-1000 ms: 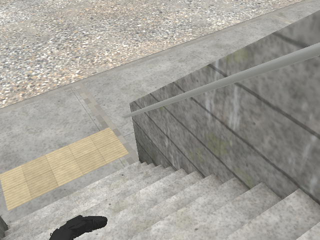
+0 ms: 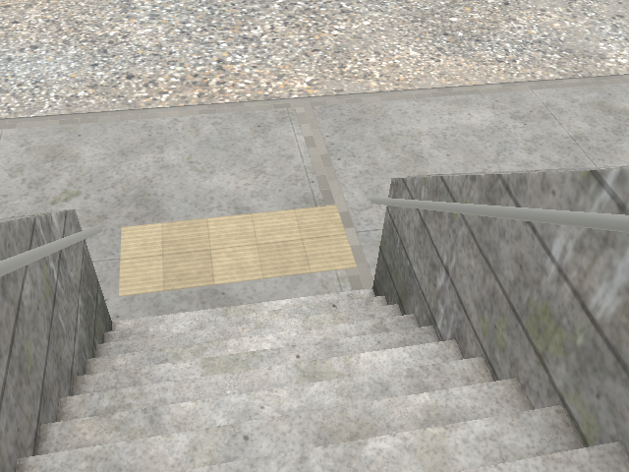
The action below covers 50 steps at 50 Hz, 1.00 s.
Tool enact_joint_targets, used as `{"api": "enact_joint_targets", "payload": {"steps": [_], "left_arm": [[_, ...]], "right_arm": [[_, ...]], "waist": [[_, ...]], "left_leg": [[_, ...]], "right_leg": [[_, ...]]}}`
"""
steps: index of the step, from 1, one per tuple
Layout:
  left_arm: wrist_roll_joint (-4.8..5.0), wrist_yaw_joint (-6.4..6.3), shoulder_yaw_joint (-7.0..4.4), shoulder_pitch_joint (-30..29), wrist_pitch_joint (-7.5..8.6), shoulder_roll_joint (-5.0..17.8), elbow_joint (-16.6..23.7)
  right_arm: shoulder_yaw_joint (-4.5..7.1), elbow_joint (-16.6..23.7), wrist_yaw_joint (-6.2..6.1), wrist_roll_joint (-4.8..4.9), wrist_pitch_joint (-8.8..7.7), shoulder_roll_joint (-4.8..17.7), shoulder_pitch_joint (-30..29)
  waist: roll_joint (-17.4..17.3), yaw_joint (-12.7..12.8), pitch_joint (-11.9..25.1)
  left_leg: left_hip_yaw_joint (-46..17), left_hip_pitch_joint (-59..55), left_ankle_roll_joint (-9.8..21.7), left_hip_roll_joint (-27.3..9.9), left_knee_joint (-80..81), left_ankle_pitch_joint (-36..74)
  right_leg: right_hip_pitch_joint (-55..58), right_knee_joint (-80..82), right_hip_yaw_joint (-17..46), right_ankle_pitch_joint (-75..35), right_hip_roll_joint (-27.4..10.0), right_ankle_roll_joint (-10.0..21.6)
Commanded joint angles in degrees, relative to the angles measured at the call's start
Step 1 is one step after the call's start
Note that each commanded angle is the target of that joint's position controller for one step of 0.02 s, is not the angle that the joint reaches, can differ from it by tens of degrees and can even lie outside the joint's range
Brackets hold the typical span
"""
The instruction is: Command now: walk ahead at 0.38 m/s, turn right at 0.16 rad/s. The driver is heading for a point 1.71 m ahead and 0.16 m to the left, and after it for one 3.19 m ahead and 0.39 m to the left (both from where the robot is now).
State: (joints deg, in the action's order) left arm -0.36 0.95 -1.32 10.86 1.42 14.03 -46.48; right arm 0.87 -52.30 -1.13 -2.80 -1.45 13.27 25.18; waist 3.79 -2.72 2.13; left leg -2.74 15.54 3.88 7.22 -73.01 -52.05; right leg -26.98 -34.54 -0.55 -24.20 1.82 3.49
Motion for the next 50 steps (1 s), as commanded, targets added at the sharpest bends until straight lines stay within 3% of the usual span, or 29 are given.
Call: {"api": "enact_joint_targets", "payload": {"steps": [1, 2, 3, 4, 5, 6, 7, 8, 9, 12, 15, 20, 21, 23, 25, 28, 31, 33, 35, 37, 38, 39, 40, 41, 42, 43, 45, 47, 50], "left_arm": [[-0.58, -0.51, -2.59, 15.55, 0.77, 6.35, -3.67], [-1.28, -0.74, -3.20, 20.68, 0.51, 6.21, -5.05], [-0.79, -0.33, -3.09, 27.01, 0.24, 6.10, -7.70], [0.58, 1.01, -1.29, 24.70, 0.39, 5.46, -6.55], [2.31, 1.04, -1.93, 24.50, 0.30, 7.40, -5.78], [2.43, 0.53, -2.03, 23.71, 0.62, 7.80, -5.51], [0.31, -1.08, -2.63, 19.02, 1.13, 10.14, -5.11], [-0.56, -1.35, -1.55, 17.69, 1.30, 7.18, -4.83], [-0.73, -2.39, 0.38, 14.65, 1.08, 3.22, -3.31], [0.53, -2.77, 1.95, 10.38, 0.71, 2.88, -2.98], [1.95, -3.04, 1.97, 17.16, 1.29, 2.65, -4.94], [-1.19, -3.37, 1.29, 21.09, 2.43, 5.71, -7.89], [-1.15, -3.68, 1.43, 18.93, 2.02, 4.79, -7.44], [-0.64, -3.96, 1.48, 12.88, 1.72, 4.50, -5.25], [-0.31, -4.36, 1.76, 10.21, 0.06, 2.22, -2.75], [-1.08, -4.41, 0.42, 13.21, -0.80, 5.34, -2.00], [-1.75, -4.84, -1.47, 16.76, -1.92, 7.35, -3.93], [-2.14, -5.61, -1.83, 15.88, -2.45, 6.92, -3.45], [-1.89, -5.69, -1.99, 14.86, -2.36, 6.00, -2.96], [-3.03, -4.34, -2.29, 10.03, -2.64, 2.49, -1.75], [-1.85, -3.88, -1.50, 9.07, -3.24, -0.35, 2.67], [-0.38, -3.99, -1.18, 7.57, -3.08, -0.02, 6.61], [-1.96, -4.61, -0.07, 3.53, -2.69, -1.48, 8.77], [-3.52, -5.58, -0.60, -2.77, -3.54, 2.23, 7.59], [-2.77, -5.64, -0.54, -3.52, -4.37, 1.22, 7.80], [-2.80, -5.52, -0.48, -2.73, -5.41, 1.84, 7.46], [-1.94, -5.25, -0.09, -0.56, -7.02, 0.66, 6.19], [-1.27, -5.02, 1.36, -5.48, -7.85, -1.64, 9.35], [-0.63, -4.41, 1.96, -6.25, -8.71, -3.65, 8.59]], "right_arm": [[1.50, 0.63, -1.46, -0.43, 0.31, 6.45, -4.37], [1.63, 0.39, -1.55, 0.65, 0.44, 6.90, -2.85], [2.11, 0.93, -0.53, 0.36, 0.40, 5.85, -2.83], [1.03, 3.09, 0.00, -0.03, 0.37, 2.54, 3.79], [0.62, 4.37, -0.23, -1.39, 0.43, 4.12, 0.19], [0.60, 6.04, -0.17, -1.92, 0.58, 4.81, -5.04], [0.40, 7.97, -0.50, -1.37, 0.27, 5.09, -8.86], [1.30, 7.01, -0.79, -1.24, 0.84, 7.67, -13.01], [0.73, 8.69, -0.75, -0.47, 2.02, 5.93, -16.97], [-0.75, -1.51, -0.07, 0.67, 4.50, -1.15, -1.41], [1.16, 2.00, -0.05, 0.44, 4.39, 4.03, -14.11], [2.64, 5.41, -0.66, 1.59, 2.60, 4.51, -20.72], [2.67, 6.28, -0.01, 1.59, 2.64, 3.61, -21.75], [2.32, 8.56, 0.81, 1.87, 2.64, 2.34, -23.91], [2.16, 10.46, 1.83, 2.87, 2.55, 2.10, -26.53], [2.69, 10.87, 3.47, 3.24, 1.84, 2.23, -27.16], [2.36, 12.17, 3.79, 4.86, 1.36, 0.28, -26.74], [3.26, 10.52, 3.08, 5.21, 1.62, 1.77, -20.03], [4.55, 4.55, 2.46, 4.54, 1.82, 3.38, -4.37], [4.95, 0.48, 3.05, 3.06, 2.25, 7.59, 11.30], [4.13, 1.22, 4.08, 3.58, 2.44, 11.51, 9.26], [6.07, 2.26, 3.29, 4.82, 3.21, 15.97, 8.27], [7.38, 4.26, 1.31, 4.48, 3.13, 19.46, 3.37], [4.51, 7.48, 0.18, 3.46, 3.87, 11.77, -5.32], [2.91, 8.63, -0.34, 2.43, 3.67, 9.46, -8.95], [1.52, 8.93, -0.37, 1.57, 3.30, 6.99, -9.07], [-0.54, 8.58, -0.57, 2.05, 2.36, 5.69, -10.08], [-2.14, 7.81, -1.42, 3.72, 2.12, 4.54, -6.23], [-3.91, 5.77, -1.92, 3.19, 2.87, 3.33, -0.15]], "waist": [[-11.02, 5.91, -5.17], [-3.96, 8.47, -7.90], [8.26, 9.64, -3.17], [8.62, 1.70, 0.82], [4.21, 4.41, 3.86], [1.68, 5.12, 2.95], [5.83, 3.78, 5.34], [0.48, 3.06, 1.64], [-3.41, 1.74, -1.39], [3.25, -4.03, 3.95], [3.29, 2.31, -2.14], [3.62, 8.37, -5.74], [-1.33, 7.43, -6.58], [1.85, 6.25, -5.69], [-1.78, 6.56, -9.12], [-5.27, 8.47, -11.57], [1.99, 12.13, -8.24], [2.36, 9.71, -6.62], [-2.12, 2.75, -1.33], [-14.33, -6.24, 3.36], [-19.09, -0.69, 1.54], [-21.35, -1.60, 8.03], [-20.86, -2.46, 11.53], [-10.18, -1.31, 5.47], [-13.75, 0.18, 3.79], [-8.69, 2.52, 1.62], [-5.84, 5.46, 2.46], [-5.75, 3.69, 1.39], [-7.54, 0.95, -0.39]], "left_leg": [[-9.31, 5.81, 6.97, -10.69, -5.10, 55.87], [-2.26, 9.29, 4.91, -5.75, -18.90, 60.25], [4.36, 26.99, 2.71, -0.25, -40.15, 19.05], [2.24, 41.91, 0.87, -2.93, -41.16, 6.13], [1.05, 47.00, -0.31, -4.62, -40.20, 7.76], [0.06, 48.33, -1.41, -6.09, -38.57, 6.89], [-7.46, 47.19, -3.10, -9.50, -19.63, 25.33], [-5.50, 43.45, -4.69, -9.49, -16.79, 29.08], [-4.34, 36.24, -7.23, -8.31, -6.20, 40.07], [1.22, 3.10, -6.16, -7.25, 0.49, 54.36], [-5.04, 22.86, -3.79, -7.34, 7.64, 63.32], [-14.20, 31.93, -4.38, -5.31, 11.53, 47.98], [-13.91, 29.62, -4.47, -4.67, 17.97, 56.80], [-8.62, 21.32, -4.93, -5.70, 24.53, 61.56], [-5.99, 18.69, -5.19, -5.64, 38.60, 68.17], [-3.36, 18.40, -5.51, -4.97, 48.10, 67.73], [-0.62, 7.66, -4.20, -9.27, 53.51, 67.82], [-0.18, 1.64, -3.59, -10.72, 60.62, 70.93], [3.10, -13.71, -2.91, -9.69, 62.02, 72.13], [-5.62, -35.42, -1.85, -14.83, 45.29, 81.62], [-7.17, -35.95, -6.53, -18.37, 32.44, 111.45], [-18.08, -40.89, -1.51, -24.07, 34.68, 107.41], [-31.75, -36.14, 8.69, -30.23, 45.77, 71.37], [-25.87, -22.97, 7.44, -25.45, 50.95, 47.95], [-28.70, -12.88, 9.37, -25.07, 50.55, 49.61], [-27.26, -5.75, 9.37, -23.92, 48.40, 57.10], [-19.80, 3.65, 4.79, -15.97, 44.01, 56.40], [-21.04, 5.31, 2.97, -14.72, 43.71, 50.19], [-24.28, 2.03, 0.83, -13.61, 46.42, 39.49]], "right_leg": [[13.92, 13.27, 3.21, 6.03, -4.78, 3.37], [21.13, 28.19, 1.35, 8.07, -5.04, 5.49], [38.15, 13.07, 5.78, -11.07, -9.36, 7.58], [47.81, -5.47, 15.54, -31.81, -14.20, 9.20], [46.76, -4.22, 20.87, -28.46, -16.97, 14.97], [39.77, -2.71, 24.80, -21.70, -18.38, 18.57], [33.46, 3.20, 34.89, 5.46, -22.91, 21.83], [24.00, 3.67, 35.47, 6.76, -20.38, 21.36], [10.85, 2.16, 32.11, 3.51, -17.69, 19.75], [-7.69, 1.13, 16.94, -6.49, -10.19, 8.91], [3.98, -5.63, 21.61, 25.63, -9.36, 10.40], [10.19, -9.61, 29.78, 23.41, -15.51, 15.93], [6.90, -11.73, 26.18, 29.14, -13.57, 14.85], [-0.23, -13.15, 22.61, 43.76, -11.45, 11.46], [-4.55, -12.60, 17.15, 51.97, -9.43, 8.35], [-0.26, -13.53, 13.75, 55.82, -9.82, 6.55], [1.79, -16.44, 12.84, 49.61, -12.38, 7.69], [2.27, -23.17, 10.27, 50.30, -12.04, 6.96], [-1.04, -40.14, 3.65, 51.30, -9.31, 5.97], [-26.96, -83.70, -5.76, 77.56, 0.90, 3.08], [-39.84, -96.55, -7.36, 81.00, -1.44, 1.75], [-49.32, -99.62, -5.57, 77.20, -0.87, 0.04], [-53.68, -103.08, -0.71, 65.80, -1.13, -1.66], [-51.08, -95.88, 1.94, 51.75, -3.43, -2.71], [-46.43, -93.84, 2.64, 48.58, -2.56, -4.03], [-43.48, -91.15, 3.80, 45.42, -2.35, -5.15], [-38.72, -86.90, 2.55, 36.16, 0.57, -7.94], [-43.00, -84.89, 2.07, 35.94, 2.58, -10.50], [-45.45, -81.37, 4.21, 39.16, 5.34, -12.32]]}}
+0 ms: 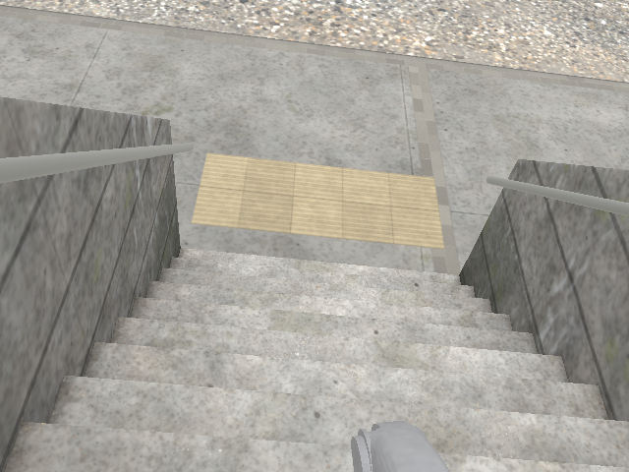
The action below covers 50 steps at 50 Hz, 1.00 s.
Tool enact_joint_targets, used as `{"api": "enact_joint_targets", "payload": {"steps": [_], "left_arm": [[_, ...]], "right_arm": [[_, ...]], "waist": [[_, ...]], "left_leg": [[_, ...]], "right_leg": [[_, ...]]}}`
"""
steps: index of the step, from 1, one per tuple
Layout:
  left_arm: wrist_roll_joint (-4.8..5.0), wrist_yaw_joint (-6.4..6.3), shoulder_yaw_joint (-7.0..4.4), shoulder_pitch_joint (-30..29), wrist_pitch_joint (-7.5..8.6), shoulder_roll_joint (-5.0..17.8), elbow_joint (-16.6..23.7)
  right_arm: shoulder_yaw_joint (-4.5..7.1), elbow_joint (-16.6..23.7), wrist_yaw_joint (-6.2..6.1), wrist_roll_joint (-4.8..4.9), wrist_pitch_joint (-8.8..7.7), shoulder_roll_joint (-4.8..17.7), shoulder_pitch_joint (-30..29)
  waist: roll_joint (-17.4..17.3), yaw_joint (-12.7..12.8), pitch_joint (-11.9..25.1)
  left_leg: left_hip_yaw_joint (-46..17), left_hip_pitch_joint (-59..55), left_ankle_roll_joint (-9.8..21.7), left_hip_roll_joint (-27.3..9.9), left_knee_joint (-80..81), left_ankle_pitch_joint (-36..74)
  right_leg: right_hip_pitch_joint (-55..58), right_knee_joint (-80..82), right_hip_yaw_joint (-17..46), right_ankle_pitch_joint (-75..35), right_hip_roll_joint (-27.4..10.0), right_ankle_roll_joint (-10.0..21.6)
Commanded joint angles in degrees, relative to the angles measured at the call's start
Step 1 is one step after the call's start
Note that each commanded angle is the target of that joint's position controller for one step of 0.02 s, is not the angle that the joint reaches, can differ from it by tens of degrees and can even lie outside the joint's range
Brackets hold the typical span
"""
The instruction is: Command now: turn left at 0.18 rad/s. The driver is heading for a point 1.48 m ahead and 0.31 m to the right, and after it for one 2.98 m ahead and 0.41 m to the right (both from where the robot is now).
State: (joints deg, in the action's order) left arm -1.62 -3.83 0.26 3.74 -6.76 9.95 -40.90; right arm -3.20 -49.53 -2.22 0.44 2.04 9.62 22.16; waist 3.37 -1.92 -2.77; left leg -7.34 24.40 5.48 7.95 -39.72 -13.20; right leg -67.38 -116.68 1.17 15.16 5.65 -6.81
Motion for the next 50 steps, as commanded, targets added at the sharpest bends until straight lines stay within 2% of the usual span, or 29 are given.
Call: {"api": "enact_joint_targets", "payload": {"steps": [1, 5, 6, 8, 13, 17, 20, 21, 22, 24, 27, 30, 32, 33, 34, 35, 36, 38, 39, 40, 41, 42, 43, 44, 45, 46, 47, 48, 50], "left_arm": [[0.86, 0.49, 0.38, 0.59, -0.55, 0.11, 2.45], [1.12, 0.98, -0.84, -2.58, -0.45, 1.41, 1.37], [0.62, 1.10, -1.18, -3.85, -0.35, 1.91, 1.75], [0.50, 1.38, -1.51, -6.43, -0.20, 2.06, 2.94], [0.46, 2.20, -1.17, -10.74, -0.19, 0.45, 8.03], [0.36, 2.08, -0.98, -11.33, -0.73, 1.40, 11.66], [0.33, 1.23, -0.81, -12.66, -1.46, 2.12, 14.42], [0.31, 0.99, -1.24, -11.53, -1.33, 3.00, 14.13], [-0.04, 0.47, -1.56, -9.94, -0.99, 3.40, 14.20], [0.35, 0.12, -1.31, -11.16, -1.08, 3.88, 15.91], [1.66, 0.46, -1.24, -13.60, -1.19, 4.71, 18.57], [2.05, 0.61, -1.38, -14.79, -1.15, 5.97, 20.60], [2.20, 1.05, -1.42, -14.56, -0.92, 6.48, 21.81], [2.42, 1.08, -0.87, -14.07, -0.32, 4.99, 21.93], [2.24, 1.03, -0.80, -14.14, 0.25, 6.01, 22.41], [3.54, 1.38, -0.08, -9.80, 0.76, 5.69, 21.10], [4.00, 1.92, 0.85, -5.56, 0.95, 5.08, 20.22], [3.53, 2.64, 0.70, 7.86, 1.15, 6.01, 15.07], [2.19, 3.19, 0.92, 19.23, 1.42, 6.12, 10.20], [1.88, 3.78, 0.17, 30.96, 2.25, 12.89, 3.70], [4.87, 1.65, -0.53, 39.14, 3.81, 14.79, 2.88], [1.80, -0.16, -0.99, 26.14, 4.80, 18.35, 3.90], [0.23, -1.50, -1.30, 10.27, 4.17, 18.11, 6.50], [-0.19, -1.49, -0.22, 1.41, 3.85, 13.54, 7.22], [-0.86, 0.00, 0.57, 0.65, 4.14, 9.24, 7.79], [-0.97, 1.28, 1.24, -1.00, 4.40, 6.50, 8.11], [-0.77, 1.62, 1.65, -1.41, 4.55, 5.21, 8.25], [-0.11, 1.30, 1.65, -2.94, 4.60, 5.43, 7.91], [0.79, 0.76, 1.19, -1.32, 4.66, 6.41, 7.33]], "right_arm": [[-0.27, 2.44, -1.06, -0.35, -0.54, 6.63, 4.91], [-1.04, 2.07, -1.55, -0.74, -1.07, 7.11, 7.32], [-0.83, 2.75, -1.46, -0.96, -1.30, 7.53, 6.41], [-0.48, 3.99, -1.58, -1.23, -1.28, 8.22, 5.56], [0.72, 7.22, -1.89, -1.71, -2.02, 8.45, 5.65], [1.53, 9.56, -1.86, -1.99, -2.97, 9.12, 4.29], [2.20, 10.39, -2.38, -1.81, -3.62, 9.82, 4.59], [2.24, 10.44, -2.25, -1.92, -3.68, 9.86, 5.73], [3.08, 10.12, -1.75, -2.29, -4.08, 11.75, 5.80], [3.39, 10.03, -1.64, -2.09, -4.26, 12.13, 5.90], [4.28, 10.30, -1.78, -2.52, -4.22, 13.92, 5.14], [4.96, 10.51, -1.80, -2.97, -4.53, 14.81, 3.75], [5.67, 10.73, -1.68, -3.01, -5.35, 15.71, 2.88], [6.35, 10.71, -1.66, -3.21, -5.84, 17.81, 2.57], [6.84, 11.10, -1.49, -3.34, -6.16, 18.78, 1.83], [6.51, 12.00, -0.59, -2.89, -5.44, 19.78, -2.39], [6.38, 12.75, -0.16, -2.25, -4.87, 19.95, -6.63], [7.30, 11.35, 0.56, 0.21, -3.50, 22.06, -7.51], [8.25, 9.03, 0.85, 0.65, -1.85, 21.03, -6.16], [8.17, 11.09, 1.63, -0.51, -0.10, 14.99, -6.17], [7.98, 15.23, 2.72, -2.34, -1.16, 14.14, -18.04], [6.89, 14.63, 2.39, -1.06, -2.95, 8.29, -13.17], [6.60, 13.62, 2.04, -1.70, -4.21, 6.82, -9.84], [6.69, 11.72, 0.94, -2.34, -4.28, 7.42, -8.50], [8.16, 9.08, -0.18, -2.51, -2.96, 10.65, -7.30], [9.36, 8.80, -0.88, -2.10, -1.20, 12.66, -7.52], [9.45, 9.62, -0.91, -1.99, 0.69, 12.36, -10.24], [8.81, 10.63, -0.54, -1.83, 2.12, 10.72, -12.35], [7.79, 12.13, 0.41, -1.91, 4.07, 8.93, -15.16]], "waist": [[-7.92, -1.23, 3.58], [-9.18, -3.73, 0.68], [-9.72, -3.86, 0.21], [-9.40, -3.63, 0.20], [-8.44, -3.60, 1.72], [-7.58, -2.73, 5.95], [-5.70, -2.63, 7.07], [-4.32, -3.24, 7.65], [-6.38, -2.95, 8.97], [-6.52, -3.50, 8.04], [-6.97, -3.61, 6.47], [-8.04, -3.75, 4.42], [-9.85, -3.99, 5.55], [-12.77, -4.32, 7.05], [-11.62, -4.17, 7.94], [-9.40, -0.80, 10.70], [-11.07, 1.93, 11.14], [-14.84, 5.91, 10.44], [-4.27, 10.40, 4.18], [26.14, 11.43, -5.69], [26.18, 21.82, -9.37], [22.32, 10.64, -10.76], [24.17, 1.87, -7.38], [22.66, -2.75, -0.01], [17.14, -3.18, 7.16], [11.44, -4.89, 9.19], [6.94, -4.78, 8.91], [3.82, -6.27, 7.03], [0.76, -5.86, 5.06]], "left_leg": [[-20.08, -8.95, -1.44, -14.21, 13.73, -1.78], [-20.48, -15.77, -4.28, -15.24, 15.71, -8.00], [-19.98, -16.06, -4.25, -15.12, 15.71, -7.00], [-19.30, -16.69, -3.10, -15.67, 15.01, -3.11], [-16.85, -18.24, 2.94, -17.19, 12.35, 4.96], [-14.73, -17.37, 8.88, -19.36, 10.40, 12.60], [-13.89, -18.46, 11.43, -21.01, 9.29, 13.55], [-12.44, -18.87, 11.59, -20.49, 9.13, 16.83], [-13.65, -21.37, 12.17, -22.34, 8.88, 21.16], [-12.16, -22.18, 12.81, -23.37, 8.83, 24.81], [-11.17, -19.98, 12.78, -25.87, 12.36, 19.85], [-8.50, -17.61, 11.96, -27.69, 14.31, 16.96], [-7.44, -17.85, 11.91, -28.91, 15.64, 16.22], [-7.80, -18.86, 12.38, -31.20, 17.51, 27.30], [-5.77, -19.94, 11.44, -31.50, 16.23, 30.90], [2.90, -15.48, 8.15, -28.41, 18.01, 35.52], [8.97, -7.59, 3.19, -25.10, 19.98, 34.74], [13.62, 6.22, 0.68, -23.04, 20.05, 27.66], [13.55, 11.45, 0.14, -19.75, 4.68, 17.94], [7.07, 33.88, -1.56, -8.33, -21.74, -37.19], [-16.30, 41.33, -1.30, 1.09, -23.28, -42.16], [-24.36, 43.62, -1.84, 6.70, -27.08, -30.72], [-22.72, 43.66, -2.43, 6.43, -29.81, -21.07], [-17.84, 36.00, -3.59, 5.51, -34.02, -10.94], [-10.89, 26.56, -5.29, 6.92, -44.42, -3.00], [-6.94, 22.46, -6.39, 7.72, -51.90, 2.44], [-4.99, 20.25, -6.77, 7.22, -56.64, 5.62], [-3.00, 19.69, -7.38, 6.35, -59.37, 8.77], [-0.30, 22.97, -8.55, 4.40, -62.44, 12.42]], "right_leg": [[-6.26, 1.93, 4.62, 0.82, 3.09, -2.02], [-8.87, 7.01, 12.34, 2.86, 7.91, -1.58], [-9.17, 6.89, 11.87, 1.56, 8.64, -1.53], [-9.13, 4.13, 11.12, 2.03, 9.07, -1.22], [-11.33, -5.47, 8.45, 6.09, 8.40, -0.24], [-8.01, -14.69, 6.57, 7.51, 6.93, 0.15], [-8.01, -16.78, 6.78, 8.27, 4.52, 0.39], [-6.80, -18.09, 5.75, 8.83, 4.67, 0.60], [-6.80, -22.68, 6.61, 11.99, 3.29, 1.13], [-7.41, -22.62, 7.13, 14.51, 1.84, 1.83], [-5.59, -20.49, 7.39, 15.80, -0.64, 2.36], [-4.15, -16.66, 7.56, 15.46, -3.29, 2.61], [-1.58, -15.90, 7.71, 16.14, -4.44, 2.59], [1.92, -19.64, 9.64, 26.85, -5.50, 4.70], [3.02, -16.94, 10.79, 29.77, -6.59, 5.89], [15.09, -3.53, 3.27, 33.55, -7.37, 7.70], [29.73, 10.45, 0.49, 33.46, -8.26, 9.54], [53.92, 22.45, -2.86, 38.88, -4.23, 13.31], [53.33, 39.03, 3.47, 40.00, -2.45, 15.54], [52.30, 58.26, 30.23, 2.81, -11.77, 16.65], [44.86, 83.76, 55.59, -5.28, -15.04, 12.47], [42.28, 85.70, 53.69, 4.28, -19.52, 11.99], [40.21, 78.14, 46.95, 6.23, -19.76, 14.18], [35.76, 68.87, 37.53, 5.11, -19.26, 16.55], [30.61, 66.86, 31.71, 7.76, -19.34, 18.18], [25.85, 66.10, 26.94, 9.18, -19.68, 18.33], [21.62, 68.04, 25.23, 12.58, -19.34, 17.16], [19.25, 69.13, 22.44, 15.17, -18.88, 16.61], [22.91, 68.57, 18.60, 16.99, -17.94, 16.58]]}}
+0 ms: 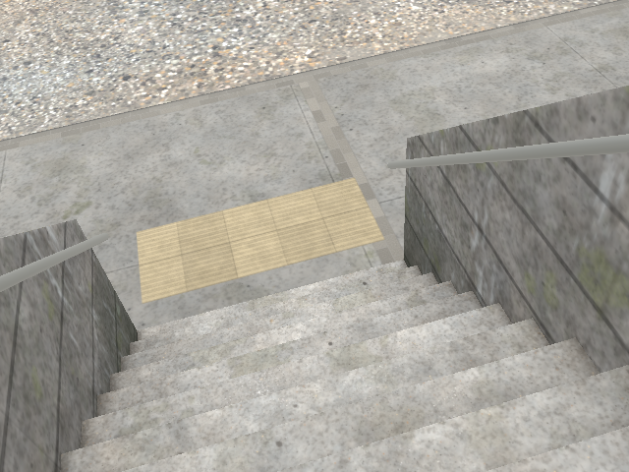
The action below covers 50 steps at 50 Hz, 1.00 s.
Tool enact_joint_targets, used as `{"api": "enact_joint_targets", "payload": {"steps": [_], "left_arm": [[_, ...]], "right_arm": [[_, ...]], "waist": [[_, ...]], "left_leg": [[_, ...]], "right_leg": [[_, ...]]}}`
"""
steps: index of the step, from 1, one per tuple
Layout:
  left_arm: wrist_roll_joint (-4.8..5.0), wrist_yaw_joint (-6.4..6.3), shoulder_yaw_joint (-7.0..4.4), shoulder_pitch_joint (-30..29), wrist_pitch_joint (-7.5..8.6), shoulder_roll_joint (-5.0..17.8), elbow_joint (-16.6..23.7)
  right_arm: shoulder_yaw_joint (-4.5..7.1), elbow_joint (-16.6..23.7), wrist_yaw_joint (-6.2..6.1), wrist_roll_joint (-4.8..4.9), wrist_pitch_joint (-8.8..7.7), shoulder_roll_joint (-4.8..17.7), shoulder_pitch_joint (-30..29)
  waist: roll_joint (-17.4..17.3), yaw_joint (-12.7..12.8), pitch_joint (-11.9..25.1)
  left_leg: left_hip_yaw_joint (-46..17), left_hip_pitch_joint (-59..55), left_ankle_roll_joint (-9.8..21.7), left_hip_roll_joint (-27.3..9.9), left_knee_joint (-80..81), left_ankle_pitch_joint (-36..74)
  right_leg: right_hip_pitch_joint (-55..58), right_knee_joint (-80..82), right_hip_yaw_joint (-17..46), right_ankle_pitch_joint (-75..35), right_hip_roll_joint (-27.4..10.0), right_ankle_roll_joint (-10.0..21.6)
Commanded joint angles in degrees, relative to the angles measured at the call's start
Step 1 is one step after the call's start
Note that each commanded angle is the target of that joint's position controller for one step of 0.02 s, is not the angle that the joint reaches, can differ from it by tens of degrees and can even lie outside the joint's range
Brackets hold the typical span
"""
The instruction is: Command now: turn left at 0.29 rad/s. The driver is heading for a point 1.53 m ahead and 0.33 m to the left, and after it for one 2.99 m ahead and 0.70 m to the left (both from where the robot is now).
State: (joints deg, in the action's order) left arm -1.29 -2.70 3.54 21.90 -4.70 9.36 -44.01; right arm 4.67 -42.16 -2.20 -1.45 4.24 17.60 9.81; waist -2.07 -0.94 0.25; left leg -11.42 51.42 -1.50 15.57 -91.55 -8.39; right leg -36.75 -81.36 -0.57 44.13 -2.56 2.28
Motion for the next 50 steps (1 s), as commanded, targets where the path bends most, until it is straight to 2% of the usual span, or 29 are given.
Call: {"api": "enact_joint_targets", "payload": {"steps": [1, 2, 5, 8, 10, 13, 14, 15, 16, 17, 18, 19, 20, 21, 22, 23, 25, 26, 28, 32, 34, 37, 43, 45, 46, 47, 48, 49, 50], "left_arm": [[0.46, -0.67, -2.30, -17.59, 2.94, 7.55, 10.19], [0.33, -0.85, -2.70, -14.72, 3.48, 8.12, 10.16], [-0.11, -0.68, -3.39, -6.21, 5.08, 8.96, 7.37], [-1.11, -0.37, -4.00, -3.12, 4.97, 11.85, 7.35], [-1.65, -0.66, -4.75, -3.08, 4.92, 13.92, 7.30], [-1.75, -0.63, -5.11, -6.35, 5.10, 14.40, 8.07], [-1.96, -0.45, -5.19, -5.73, 4.35, 13.68, 7.44], [-1.49, -0.23, -6.03, -9.33, 5.00, 16.21, 8.11], [-1.03, -0.07, -6.22, -10.91, 5.26, 16.03, 8.75], [-1.23, 0.04, -6.58, -8.82, 4.55, 15.96, 7.90], [-0.57, 0.10, -7.35, -16.92, 5.12, 17.48, 9.25], [-0.01, 0.21, -7.10, -21.02, 4.68, 15.11, 10.43], [-1.76, -0.35, -7.23, -14.10, 2.34, 11.34, 11.52], [-3.40, -0.29, -6.19, -19.36, 1.84, 10.77, 14.78], [-2.80, 0.28, -5.70, -23.05, 2.67, 10.40, 16.73], [-2.20, 0.45, -6.25, -24.15, 3.29, 11.20, 15.39], [-2.40, 0.46, -7.12, -19.10, 3.26, 12.59, 10.46], [-1.47, 1.07, -8.40, -14.75, 2.55, 13.86, 7.63], [-0.53, 1.84, -8.38, -9.89, 1.36, 12.09, 4.73], [-1.33, 2.69, -8.34, -13.22, 1.45, 11.60, 3.73], [-1.87, 3.61, -7.80, -14.93, 1.86, 9.52, 3.76], [-2.21, 3.89, -7.82, -15.36, 2.85, 9.04, 3.05], [0.03, 3.92, -7.93, -16.99, 5.73, 8.08, 3.85], [-0.79, 3.57, -8.93, -10.12, 5.70, 9.86, 1.04], [1.11, 3.28, -8.22, -9.88, 5.59, 8.50, 1.58], [1.44, 3.16, -8.06, -2.11, 5.69, 7.79, -0.64], [1.53, 3.18, -8.66, 8.56, 5.12, 9.18, -4.70], [1.58, 3.59, -9.54, 17.90, 4.36, 10.89, -7.94], [2.52, 4.33, -9.05, 18.13, 4.27, 9.47, -8.23]], "right_arm": [[-0.42, 5.00, 0.83, -0.05, 2.26, 0.80, -3.50], [0.05, 4.54, 0.85, -0.38, 2.38, 2.25, -3.44], [0.08, 5.50, 0.01, -1.25, 2.27, 2.27, -7.16], [-0.86, 6.23, -0.02, 0.09, 2.50, 0.44, -7.63], [-1.07, 7.64, 0.18, 0.61, 2.11, -0.12, -9.34], [-0.90, 8.41, 0.34, 0.96, 2.27, 0.18, -9.24], [-1.48, 9.33, 0.95, 2.31, 1.93, -0.28, -9.42], [-1.17, 7.86, 0.79, 1.30, 1.99, 0.16, -6.49], [-1.08, 8.24, 0.83, 1.11, 2.14, 0.63, -5.35], [-1.23, 9.07, 1.67, 3.01, 1.86, 0.69, -4.68], [-0.94, 7.03, 1.73, 2.58, 1.64, 1.51, 3.17], [-0.45, 3.83, 2.03, 2.31, 1.00, 1.73, 13.38], [-0.34, 1.99, 3.13, 4.46, -0.10, 4.85, 17.38], [0.11, 2.59, 3.26, 4.86, -0.83, 8.09, 18.50], [0.93, 3.97, 2.65, 2.75, -0.84, 10.93, 17.89], [0.11, 5.01, 1.81, 1.16, -0.41, 9.64, 11.29], [-0.49, 6.11, 1.05, 0.35, -0.64, 7.54, 2.47], [-2.45, 4.13, 1.31, 0.22, -1.57, 2.27, 4.11], [-3.04, 1.80, 1.81, 1.59, -3.11, 0.96, 5.90], [-2.50, -1.87, 1.06, 1.62, -4.33, 2.79, 14.52], [-2.76, -2.88, 0.42, 1.91, -4.92, 1.95, 15.50], [-2.51, -3.67, 0.69, 1.47, -5.45, 1.53, 16.32], [-2.45, -5.43, 0.90, -0.82, -7.43, 1.27, 15.74], [-2.47, -7.46, 0.46, -0.86, -7.45, 2.08, 14.99], [-3.05, -7.30, 0.30, -1.31, -6.76, 0.24, 14.95], [-2.69, -7.49, 0.00, -2.03, -6.34, 2.06, 11.79], [-2.48, -7.94, -0.09, -1.88, -5.83, 1.86, 10.76], [-1.81, -8.44, 0.42, -2.24, -5.80, 2.33, 9.07], [-1.31, -8.47, 0.76, -2.40, -5.41, 0.61, 7.08]], "waist": [[5.51, -5.71, 1.70], [4.84, -4.29, 1.65], [6.24, 0.95, 3.05], [8.93, 2.72, 3.26], [9.14, 3.84, 3.56], [9.91, 3.27, 4.63], [9.23, 3.09, 3.09], [12.48, 2.20, 5.00], [13.46, 1.45, 6.47], [13.19, 1.70, 4.42], [16.39, -2.93, 7.35], [7.21, -8.84, 9.12], [-13.92, -5.30, 4.15], [-15.13, -6.38, 2.58], [-9.06, -7.91, 6.09], [-5.53, -3.69, -0.42], [-6.43, 2.23, -3.80], [-0.64, 4.30, -3.47], [-2.85, 6.28, -2.77], [-2.39, 3.06, -4.73], [-3.42, 2.22, -5.22], [-4.81, 0.65, -5.76], [-5.88, -3.93, -6.90], [-6.89, -1.38, -3.94], [-4.21, -1.93, -6.61], [-6.94, 2.01, -3.94], [-5.65, 5.62, 0.13], [-0.20, 10.87, 1.33], [10.83, 13.30, -3.50]], "left_leg": [[3.92, -2.11, -1.98, -3.72, -11.36, 8.82], [4.29, -0.97, -1.82, -4.48, -11.36, 8.10], [2.93, 6.03, -2.61, -7.31, -9.15, 4.36], [7.56, 2.10, -0.73, -9.54, -5.76, -9.87], [7.15, 1.66, -0.07, -11.44, -3.56, -12.72], [8.78, -2.94, 0.29, -13.11, 2.66, -12.21], [12.40, -6.59, 0.15, -12.96, 19.19, -21.27], [13.22, -12.75, 0.75, -14.27, 12.59, -13.10], [13.50, -16.94, 1.53, -14.92, 16.44, -15.44], [16.63, -22.41, 2.06, -12.63, 31.39, -28.70], [16.67, -34.51, 3.19, -14.25, 28.16, -15.48], [13.08, -46.36, 4.46, -13.95, 37.12, -11.69], [-10.17, -51.39, 8.37, -18.24, 47.51, 8.20], [-24.74, -55.60, 11.41, -24.79, 48.01, 26.93], [-37.54, -48.99, 13.56, -29.29, 62.20, -5.28], [-39.14, -39.93, 14.43, -29.25, 69.19, -28.67], [-30.53, -28.00, 13.58, -25.58, 69.31, -37.07], [-25.09, -27.72, 14.19, -22.48, 62.74, -37.77], [-19.71, -26.16, 13.29, -20.20, 60.51, -29.92], [-17.88, -27.95, 14.12, -19.90, 59.67, -32.47], [-17.86, -27.63, 14.92, -20.06, 57.33, -36.14], [-15.17, -28.10, 15.20, -20.48, 55.09, -33.52], [-4.97, -23.71, 14.30, -19.78, 43.85, -23.45], [-7.89, -29.12, 14.78, -22.80, 33.94, -12.29], [-1.73, -29.69, 13.56, -20.39, 32.95, -5.09], [-0.46, -26.83, 14.06, -21.90, 26.03, 4.36], [2.20, -23.99, 14.30, -21.48, 17.44, 11.40], [7.33, -15.52, 12.62, -17.93, -0.81, 12.16], [13.04, -6.34, 11.07, -9.80, -22.88, -25.14]], "right_leg": [[-4.30, 32.64, 18.73, -13.30, -9.64, 7.30], [-0.20, 32.79, 16.54, -18.78, -9.09, 6.77], [14.49, 30.28, 14.95, -26.37, -10.02, 6.19], [18.38, 36.74, 17.82, -53.74, -17.24, 10.79], [20.82, 36.97, 17.47, -55.65, -18.67, 11.82], [19.08, 35.61, 13.17, -55.32, -19.52, 10.46], [17.79, 39.87, 7.63, -47.90, -17.05, 8.08], [14.99, 35.52, 6.49, -50.19, -18.38, 7.32], [12.91, 36.41, 6.26, -49.16, -18.88, 6.50], [10.93, 39.50, 0.30, -42.69, -15.92, 4.59], [5.27, 31.69, -1.73, -46.77, -16.23, 2.84], [-3.72, 15.29, -7.16, -41.49, -11.98, 0.54], [-20.27, 3.05, -6.33, 3.90, -3.74, -0.18], [-33.55, -5.69, 1.03, 3.70, -0.92, -1.46], [-32.28, -6.90, 7.22, -3.82, 1.57, -1.81], [-32.17, -4.63, 9.19, -13.60, 1.91, -1.78], [-24.29, -4.07, 6.82, -24.30, 2.26, -2.89], [-22.45, -0.37, 9.08, -35.38, 2.07, -4.64], [-16.77, 3.34, 7.55, -43.85, 1.97, -5.76], [-15.40, 14.64, 6.12, -54.23, 2.09, -4.95], [-14.39, 17.86, 5.92, -60.52, 3.23, -4.95], [-10.85, 24.10, 5.78, -62.40, 3.63, -3.93], [4.19, 41.22, 8.38, -67.34, 8.05, -0.07], [2.48, 34.83, 11.11, -68.18, 5.66, 2.07], [5.01, 48.31, 4.95, -60.11, 6.32, 1.89], [17.55, 50.16, 0.57, -58.35, 3.52, 3.05], [30.29, 51.23, -2.12, -56.68, 3.11, 4.03], [43.88, 57.78, 0.99, -55.02, 2.07, 6.37], [43.87, 66.39, 11.57, -50.00, -2.89, 8.78]]}}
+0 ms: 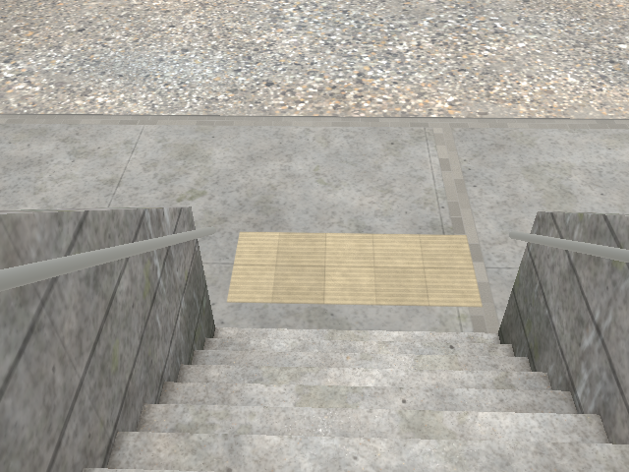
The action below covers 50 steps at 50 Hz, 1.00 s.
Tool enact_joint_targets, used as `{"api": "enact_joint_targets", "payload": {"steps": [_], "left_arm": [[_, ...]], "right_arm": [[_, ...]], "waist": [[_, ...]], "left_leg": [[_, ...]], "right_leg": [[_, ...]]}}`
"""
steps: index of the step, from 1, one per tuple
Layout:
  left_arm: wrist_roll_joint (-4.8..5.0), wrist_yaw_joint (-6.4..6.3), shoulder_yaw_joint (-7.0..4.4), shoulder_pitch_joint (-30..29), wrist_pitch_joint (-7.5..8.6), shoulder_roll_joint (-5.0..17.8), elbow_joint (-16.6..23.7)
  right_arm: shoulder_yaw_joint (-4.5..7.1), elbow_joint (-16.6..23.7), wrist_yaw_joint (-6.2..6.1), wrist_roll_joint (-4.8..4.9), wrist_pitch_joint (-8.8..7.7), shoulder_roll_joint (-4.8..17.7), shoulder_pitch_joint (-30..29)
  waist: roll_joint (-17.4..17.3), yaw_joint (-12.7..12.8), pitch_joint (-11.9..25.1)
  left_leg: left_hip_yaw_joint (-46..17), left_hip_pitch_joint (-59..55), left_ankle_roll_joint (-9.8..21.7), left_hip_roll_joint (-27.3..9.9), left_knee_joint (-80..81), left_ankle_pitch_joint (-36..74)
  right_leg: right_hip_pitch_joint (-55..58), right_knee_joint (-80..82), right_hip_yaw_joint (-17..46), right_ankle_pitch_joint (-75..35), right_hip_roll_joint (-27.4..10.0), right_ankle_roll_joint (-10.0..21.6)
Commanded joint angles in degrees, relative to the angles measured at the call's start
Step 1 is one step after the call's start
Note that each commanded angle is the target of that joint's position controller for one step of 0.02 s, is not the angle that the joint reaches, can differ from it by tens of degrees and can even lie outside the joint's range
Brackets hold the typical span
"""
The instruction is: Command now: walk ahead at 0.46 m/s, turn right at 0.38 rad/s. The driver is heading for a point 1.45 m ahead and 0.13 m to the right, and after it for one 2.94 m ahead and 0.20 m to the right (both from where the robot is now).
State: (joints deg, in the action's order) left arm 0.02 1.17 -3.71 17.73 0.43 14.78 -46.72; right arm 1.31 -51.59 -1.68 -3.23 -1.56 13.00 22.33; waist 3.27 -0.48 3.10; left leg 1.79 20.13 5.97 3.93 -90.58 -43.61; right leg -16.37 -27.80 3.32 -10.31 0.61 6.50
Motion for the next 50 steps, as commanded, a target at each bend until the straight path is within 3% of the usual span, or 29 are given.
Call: {"api": "enact_joint_targets", "payload": {"steps": [1, 2, 3, 4, 5, 6, 7, 9, 12, 14, 19, 21, 23, 24, 25, 26, 28, 29, 30, 32, 34, 37, 42, 44, 46, 47, 48, 49, 50], "left_arm": [[1.14, 1.90, 0.12, 22.91, 0.34, 4.91, -5.90], [2.23, 1.58, 0.01, 21.53, 0.63, 6.68, -6.29], [2.18, 0.83, -0.69, 22.42, 0.95, 8.26, -6.79], [1.48, -0.44, -1.90, 21.36, 1.35, 12.67, -6.79], [-0.10, -0.68, -0.12, 17.77, 2.11, 8.12, -6.35], [-0.47, -0.70, 0.35, 17.50, 2.62, 7.72, -6.41], [-0.39, -2.23, 2.13, 13.43, 2.36, 1.46, -6.34], [-0.92, -2.78, 1.51, 14.26, 2.28, 4.11, -6.72], [1.54, -4.24, 2.23, 12.99, 3.38, 1.49, -6.16], [1.05, -4.40, 2.20, 10.77, 2.76, 2.02, -4.71], [-0.29, -3.48, 2.59, 12.74, 2.55, -0.01, -5.91], [-2.03, -3.95, 2.63, 14.61, 1.03, -0.79, -7.58], [-2.20, -2.96, 2.43, 12.41, -0.11, 1.38, -8.62], [-1.58, -1.94, 1.95, 11.51, 0.40, 1.43, -8.34], [0.96, -2.32, 1.48, 15.12, 0.82, -0.13, -6.43], [0.69, -3.80, 2.55, 15.62, 1.30, -0.99, -4.45], [-3.03, -3.82, 2.30, 4.45, 1.36, 0.39, -4.04], [-4.26, -3.23, 2.49, 2.23, 0.68, 0.45, -2.85], [-5.39, -3.23, 2.20, -4.69, 0.02, 0.72, -1.88], [-3.66, -1.21, 3.21, -7.58, -0.34, -1.62, -0.12], [-3.37, -0.40, 2.57, 1.99, 0.04, -3.24, -7.84], [-4.07, -0.20, 1.86, -11.96, 1.65, 1.05, -3.66], [0.07, -0.40, 2.07, -18.48, 2.68, -1.29, 2.17], [0.03, -0.46, 1.00, -10.68, 3.72, 1.12, 0.21], [0.99, -1.12, -0.96, 5.70, 3.29, 4.59, -4.80], [-0.11, -1.34, -1.29, 7.89, 3.33, 5.87, -5.98], [-1.38, -0.94, -1.17, 15.19, 2.78, 7.11, -7.39], [0.12, 0.81, -1.01, 18.90, 2.05, 6.51, -8.36], [1.12, 1.67, -0.44, 19.44, 1.87, 4.41, -7.74]], "right_arm": [[0.69, 4.46, 0.31, -1.20, -0.16, 1.32, -4.23], [0.31, 5.45, 0.39, -0.94, -0.42, 2.02, 1.25], [0.14, 4.88, 0.62, -1.14, -0.35, 3.39, 0.68], [0.03, 6.96, 0.56, -1.26, -0.51, 3.63, -5.23], [0.62, 7.14, 0.07, -2.00, -0.37, 6.05, -12.25], [0.87, 6.95, 0.49, -1.37, 0.04, 5.83, -15.05], [0.91, 6.01, 0.39, -0.44, 0.82, 5.39, -14.87], [0.37, 0.64, 0.55, -1.73, 1.90, 1.87, -7.01], [0.55, 3.81, 1.88, -0.31, 0.13, 3.44, -15.37], [-0.40, 3.94, 2.51, -0.44, 0.20, -0.08, -17.08], [-0.08, 5.50, 1.71, -0.20, -1.99, 1.18, -15.76], [-0.72, 6.67, 1.11, 2.62, -3.47, -0.48, -15.85], [1.46, 1.11, 0.66, 4.19, -2.86, 2.41, 2.74], [2.33, -1.92, 0.56, 2.77, -2.25, 4.93, 12.77], [2.03, -1.85, 1.49, 2.96, -1.43, 7.00, 17.19], [1.58, -2.66, 3.17, 2.73, -1.36, 6.28, 20.00], [1.45, -3.50, 4.03, 3.21, -2.69, 4.44, 18.96], [2.68, -4.70, 2.86, 3.09, -2.89, 8.88, 17.45], [0.70, -6.17, 2.24, 2.70, -3.53, 4.02, 14.42], [-2.17, -4.24, 0.93, 3.10, -3.19, -1.76, 4.48], [-0.10, -2.74, 0.60, 3.25, -3.60, 6.05, 3.14], [-0.64, -2.87, -1.04, 5.69, -3.53, 2.45, 5.05], [-0.29, -3.83, -1.06, 1.24, -1.48, 2.12, 10.97], [-0.14, -4.51, -1.50, 0.43, -0.68, 2.27, 9.88], [1.42, -4.90, -0.89, 0.82, 0.28, 5.97, 8.35], [1.46, -6.22, -0.67, 1.47, 0.22, 4.36, 15.12], [1.76, -7.04, -0.35, 4.10, 0.43, 1.43, 23.50], [1.11, -5.26, -1.27, 3.73, 0.58, 2.49, 22.23], [1.36, -4.36, -1.17, 2.34, 0.74, 3.30, 15.76]], "waist": [[9.04, 6.25, -6.80], [8.31, 1.22, -0.29], [6.18, 2.03, 1.11], [12.41, 3.80, 2.11], [-0.06, 2.80, -3.30], [4.57, 2.81, -6.29], [-1.33, -1.10, -10.49], [5.45, -2.12, -4.68], [-1.29, -0.78, -4.51], [0.59, 0.44, -4.20], [3.95, 4.77, -8.26], [1.96, 8.38, -11.23], [0.20, 0.39, -5.60], [-6.77, -3.67, -4.27], [-14.74, -1.90, 4.48], [-14.16, -1.59, 6.35], [-2.47, -2.80, -0.65], [-10.47, -1.70, -3.00], [-3.65, 0.51, -10.87], [-1.46, 6.79, -14.23], [-7.14, 7.98, -6.42], [-5.82, 2.23, -9.71], [-10.70, -8.14, -12.36], [-10.62, -6.81, -9.45], [-7.60, 0.98, -2.72], [1.91, -0.13, -4.88], [12.22, -2.41, 5.71], [11.24, 0.85, 10.75], [7.51, 2.68, 7.08]], "left_leg": [[1.38, 41.42, 2.27, 0.43, -33.65, -1.47], [-1.68, 45.75, 1.50, -1.86, -27.79, 3.78], [-3.21, 50.06, 0.03, -3.78, -23.94, 3.14], [-5.78, 52.76, -2.17, -4.11, -19.88, -0.13], [-9.39, 52.97, -4.11, -6.61, -6.75, 19.15], [-8.42, 49.91, -5.06, -6.50, -0.84, 21.16], [-7.83, 37.66, -7.87, -7.70, 16.34, 34.97], [-3.08, 23.17, -7.33, -4.88, 13.24, 45.45], [-4.15, 18.22, -5.80, -2.97, 38.37, 71.06], [-2.99, 10.35, -5.63, -1.27, 41.58, 74.02], [-3.69, 5.86, -4.72, 0.53, 48.12, 68.13], [-1.50, 2.38, -4.82, 1.03, 66.01, 61.79], [-3.04, -15.26, -3.57, -4.51, 77.73, 67.93], [-7.62, -32.57, 1.25, -11.42, 80.95, 76.94], [-17.73, -55.16, 7.43, -25.46, 55.05, 105.14], [-19.74, -59.43, 10.65, -28.92, 46.33, 107.72], [-17.94, -38.25, 11.28, -23.05, 55.41, 72.60], [-29.46, -28.82, 17.12, -26.06, 58.85, 51.72], [-26.87, -16.82, 13.73, -21.16, 59.17, 42.02], [-18.35, 12.68, 8.20, -12.70, 64.07, 41.13], [-16.21, 25.55, 6.35, -11.34, 64.13, 46.25], [-17.90, 12.32, 5.52, -6.22, 51.94, 20.65], [-19.88, 2.14, 6.65, -4.72, 41.69, 31.85], [-22.36, -2.73, 7.03, -4.45, 30.52, 35.11], [-20.93, 0.71, 7.80, -3.41, 11.72, 41.25], [-15.22, 8.20, 5.70, 2.33, -3.26, 21.98], [-8.80, 31.53, 2.05, 5.29, -24.71, -15.52], [-8.07, 41.88, 2.54, 1.10, -29.17, -12.78], [-7.23, 44.67, 2.40, -1.66, -24.54, -3.64]], "right_leg": [[28.69, -13.13, 7.30, -29.68, -7.93, 1.04], [33.66, -15.01, 15.58, -34.72, -9.76, 3.09], [31.00, -12.19, 23.84, -17.57, -12.38, 8.81], [25.83, -3.34, 39.61, 11.63, -17.70, 15.91], [17.65, -1.33, 35.52, 22.76, -14.84, 13.03], [10.64, -1.47, 40.19, 23.08, -14.57, 11.93], [-4.91, -2.45, 29.76, 10.29, -9.92, 9.28], [-10.24, -4.76, 27.30, -7.31, -6.74, 6.71], [-12.39, -13.74, 22.98, 17.70, 1.43, 4.17], [-15.13, -14.87, 23.36, 23.33, 2.93, 4.51], [-10.62, -28.80, 23.00, 16.01, 5.87, 5.13], [-5.53, -34.46, 19.90, 4.60, 8.31, 4.18], [-6.66, -53.07, 18.13, -9.12, 7.72, 4.08], [-22.39, -75.88, 13.06, 14.28, 9.99, 1.12], [-43.33, -97.38, 5.11, 67.88, 13.95, -1.53], [-56.21, -100.32, 2.78, 69.14, 9.72, 0.02], [-57.81, -92.07, 5.38, 52.55, 6.81, 2.38], [-58.46, -88.17, 5.39, 51.12, 4.50, 0.90], [-61.30, -76.87, 9.79, 36.28, 2.84, -1.50], [-37.95, -45.46, -0.66, 12.42, -0.44, -6.72], [-7.58, -43.21, -3.76, -9.29, -0.60, -6.13], [-19.07, -20.57, -0.82, -28.75, -2.65, -4.95], [-10.17, 4.60, -1.14, -17.13, -1.79, -6.12], [-5.11, 9.71, 4.85, -19.40, -5.62, -5.00], [12.80, 14.01, 1.55, -15.95, -7.97, -4.66], [19.75, 19.63, 1.52, -20.16, -9.02, -4.96], [49.15, -12.82, 4.27, -52.92, -18.84, -0.77], [53.15, -17.74, 7.45, -41.95, -23.41, 0.09], [42.40, -12.27, 7.50, -19.05, -21.41, 0.17]]}}
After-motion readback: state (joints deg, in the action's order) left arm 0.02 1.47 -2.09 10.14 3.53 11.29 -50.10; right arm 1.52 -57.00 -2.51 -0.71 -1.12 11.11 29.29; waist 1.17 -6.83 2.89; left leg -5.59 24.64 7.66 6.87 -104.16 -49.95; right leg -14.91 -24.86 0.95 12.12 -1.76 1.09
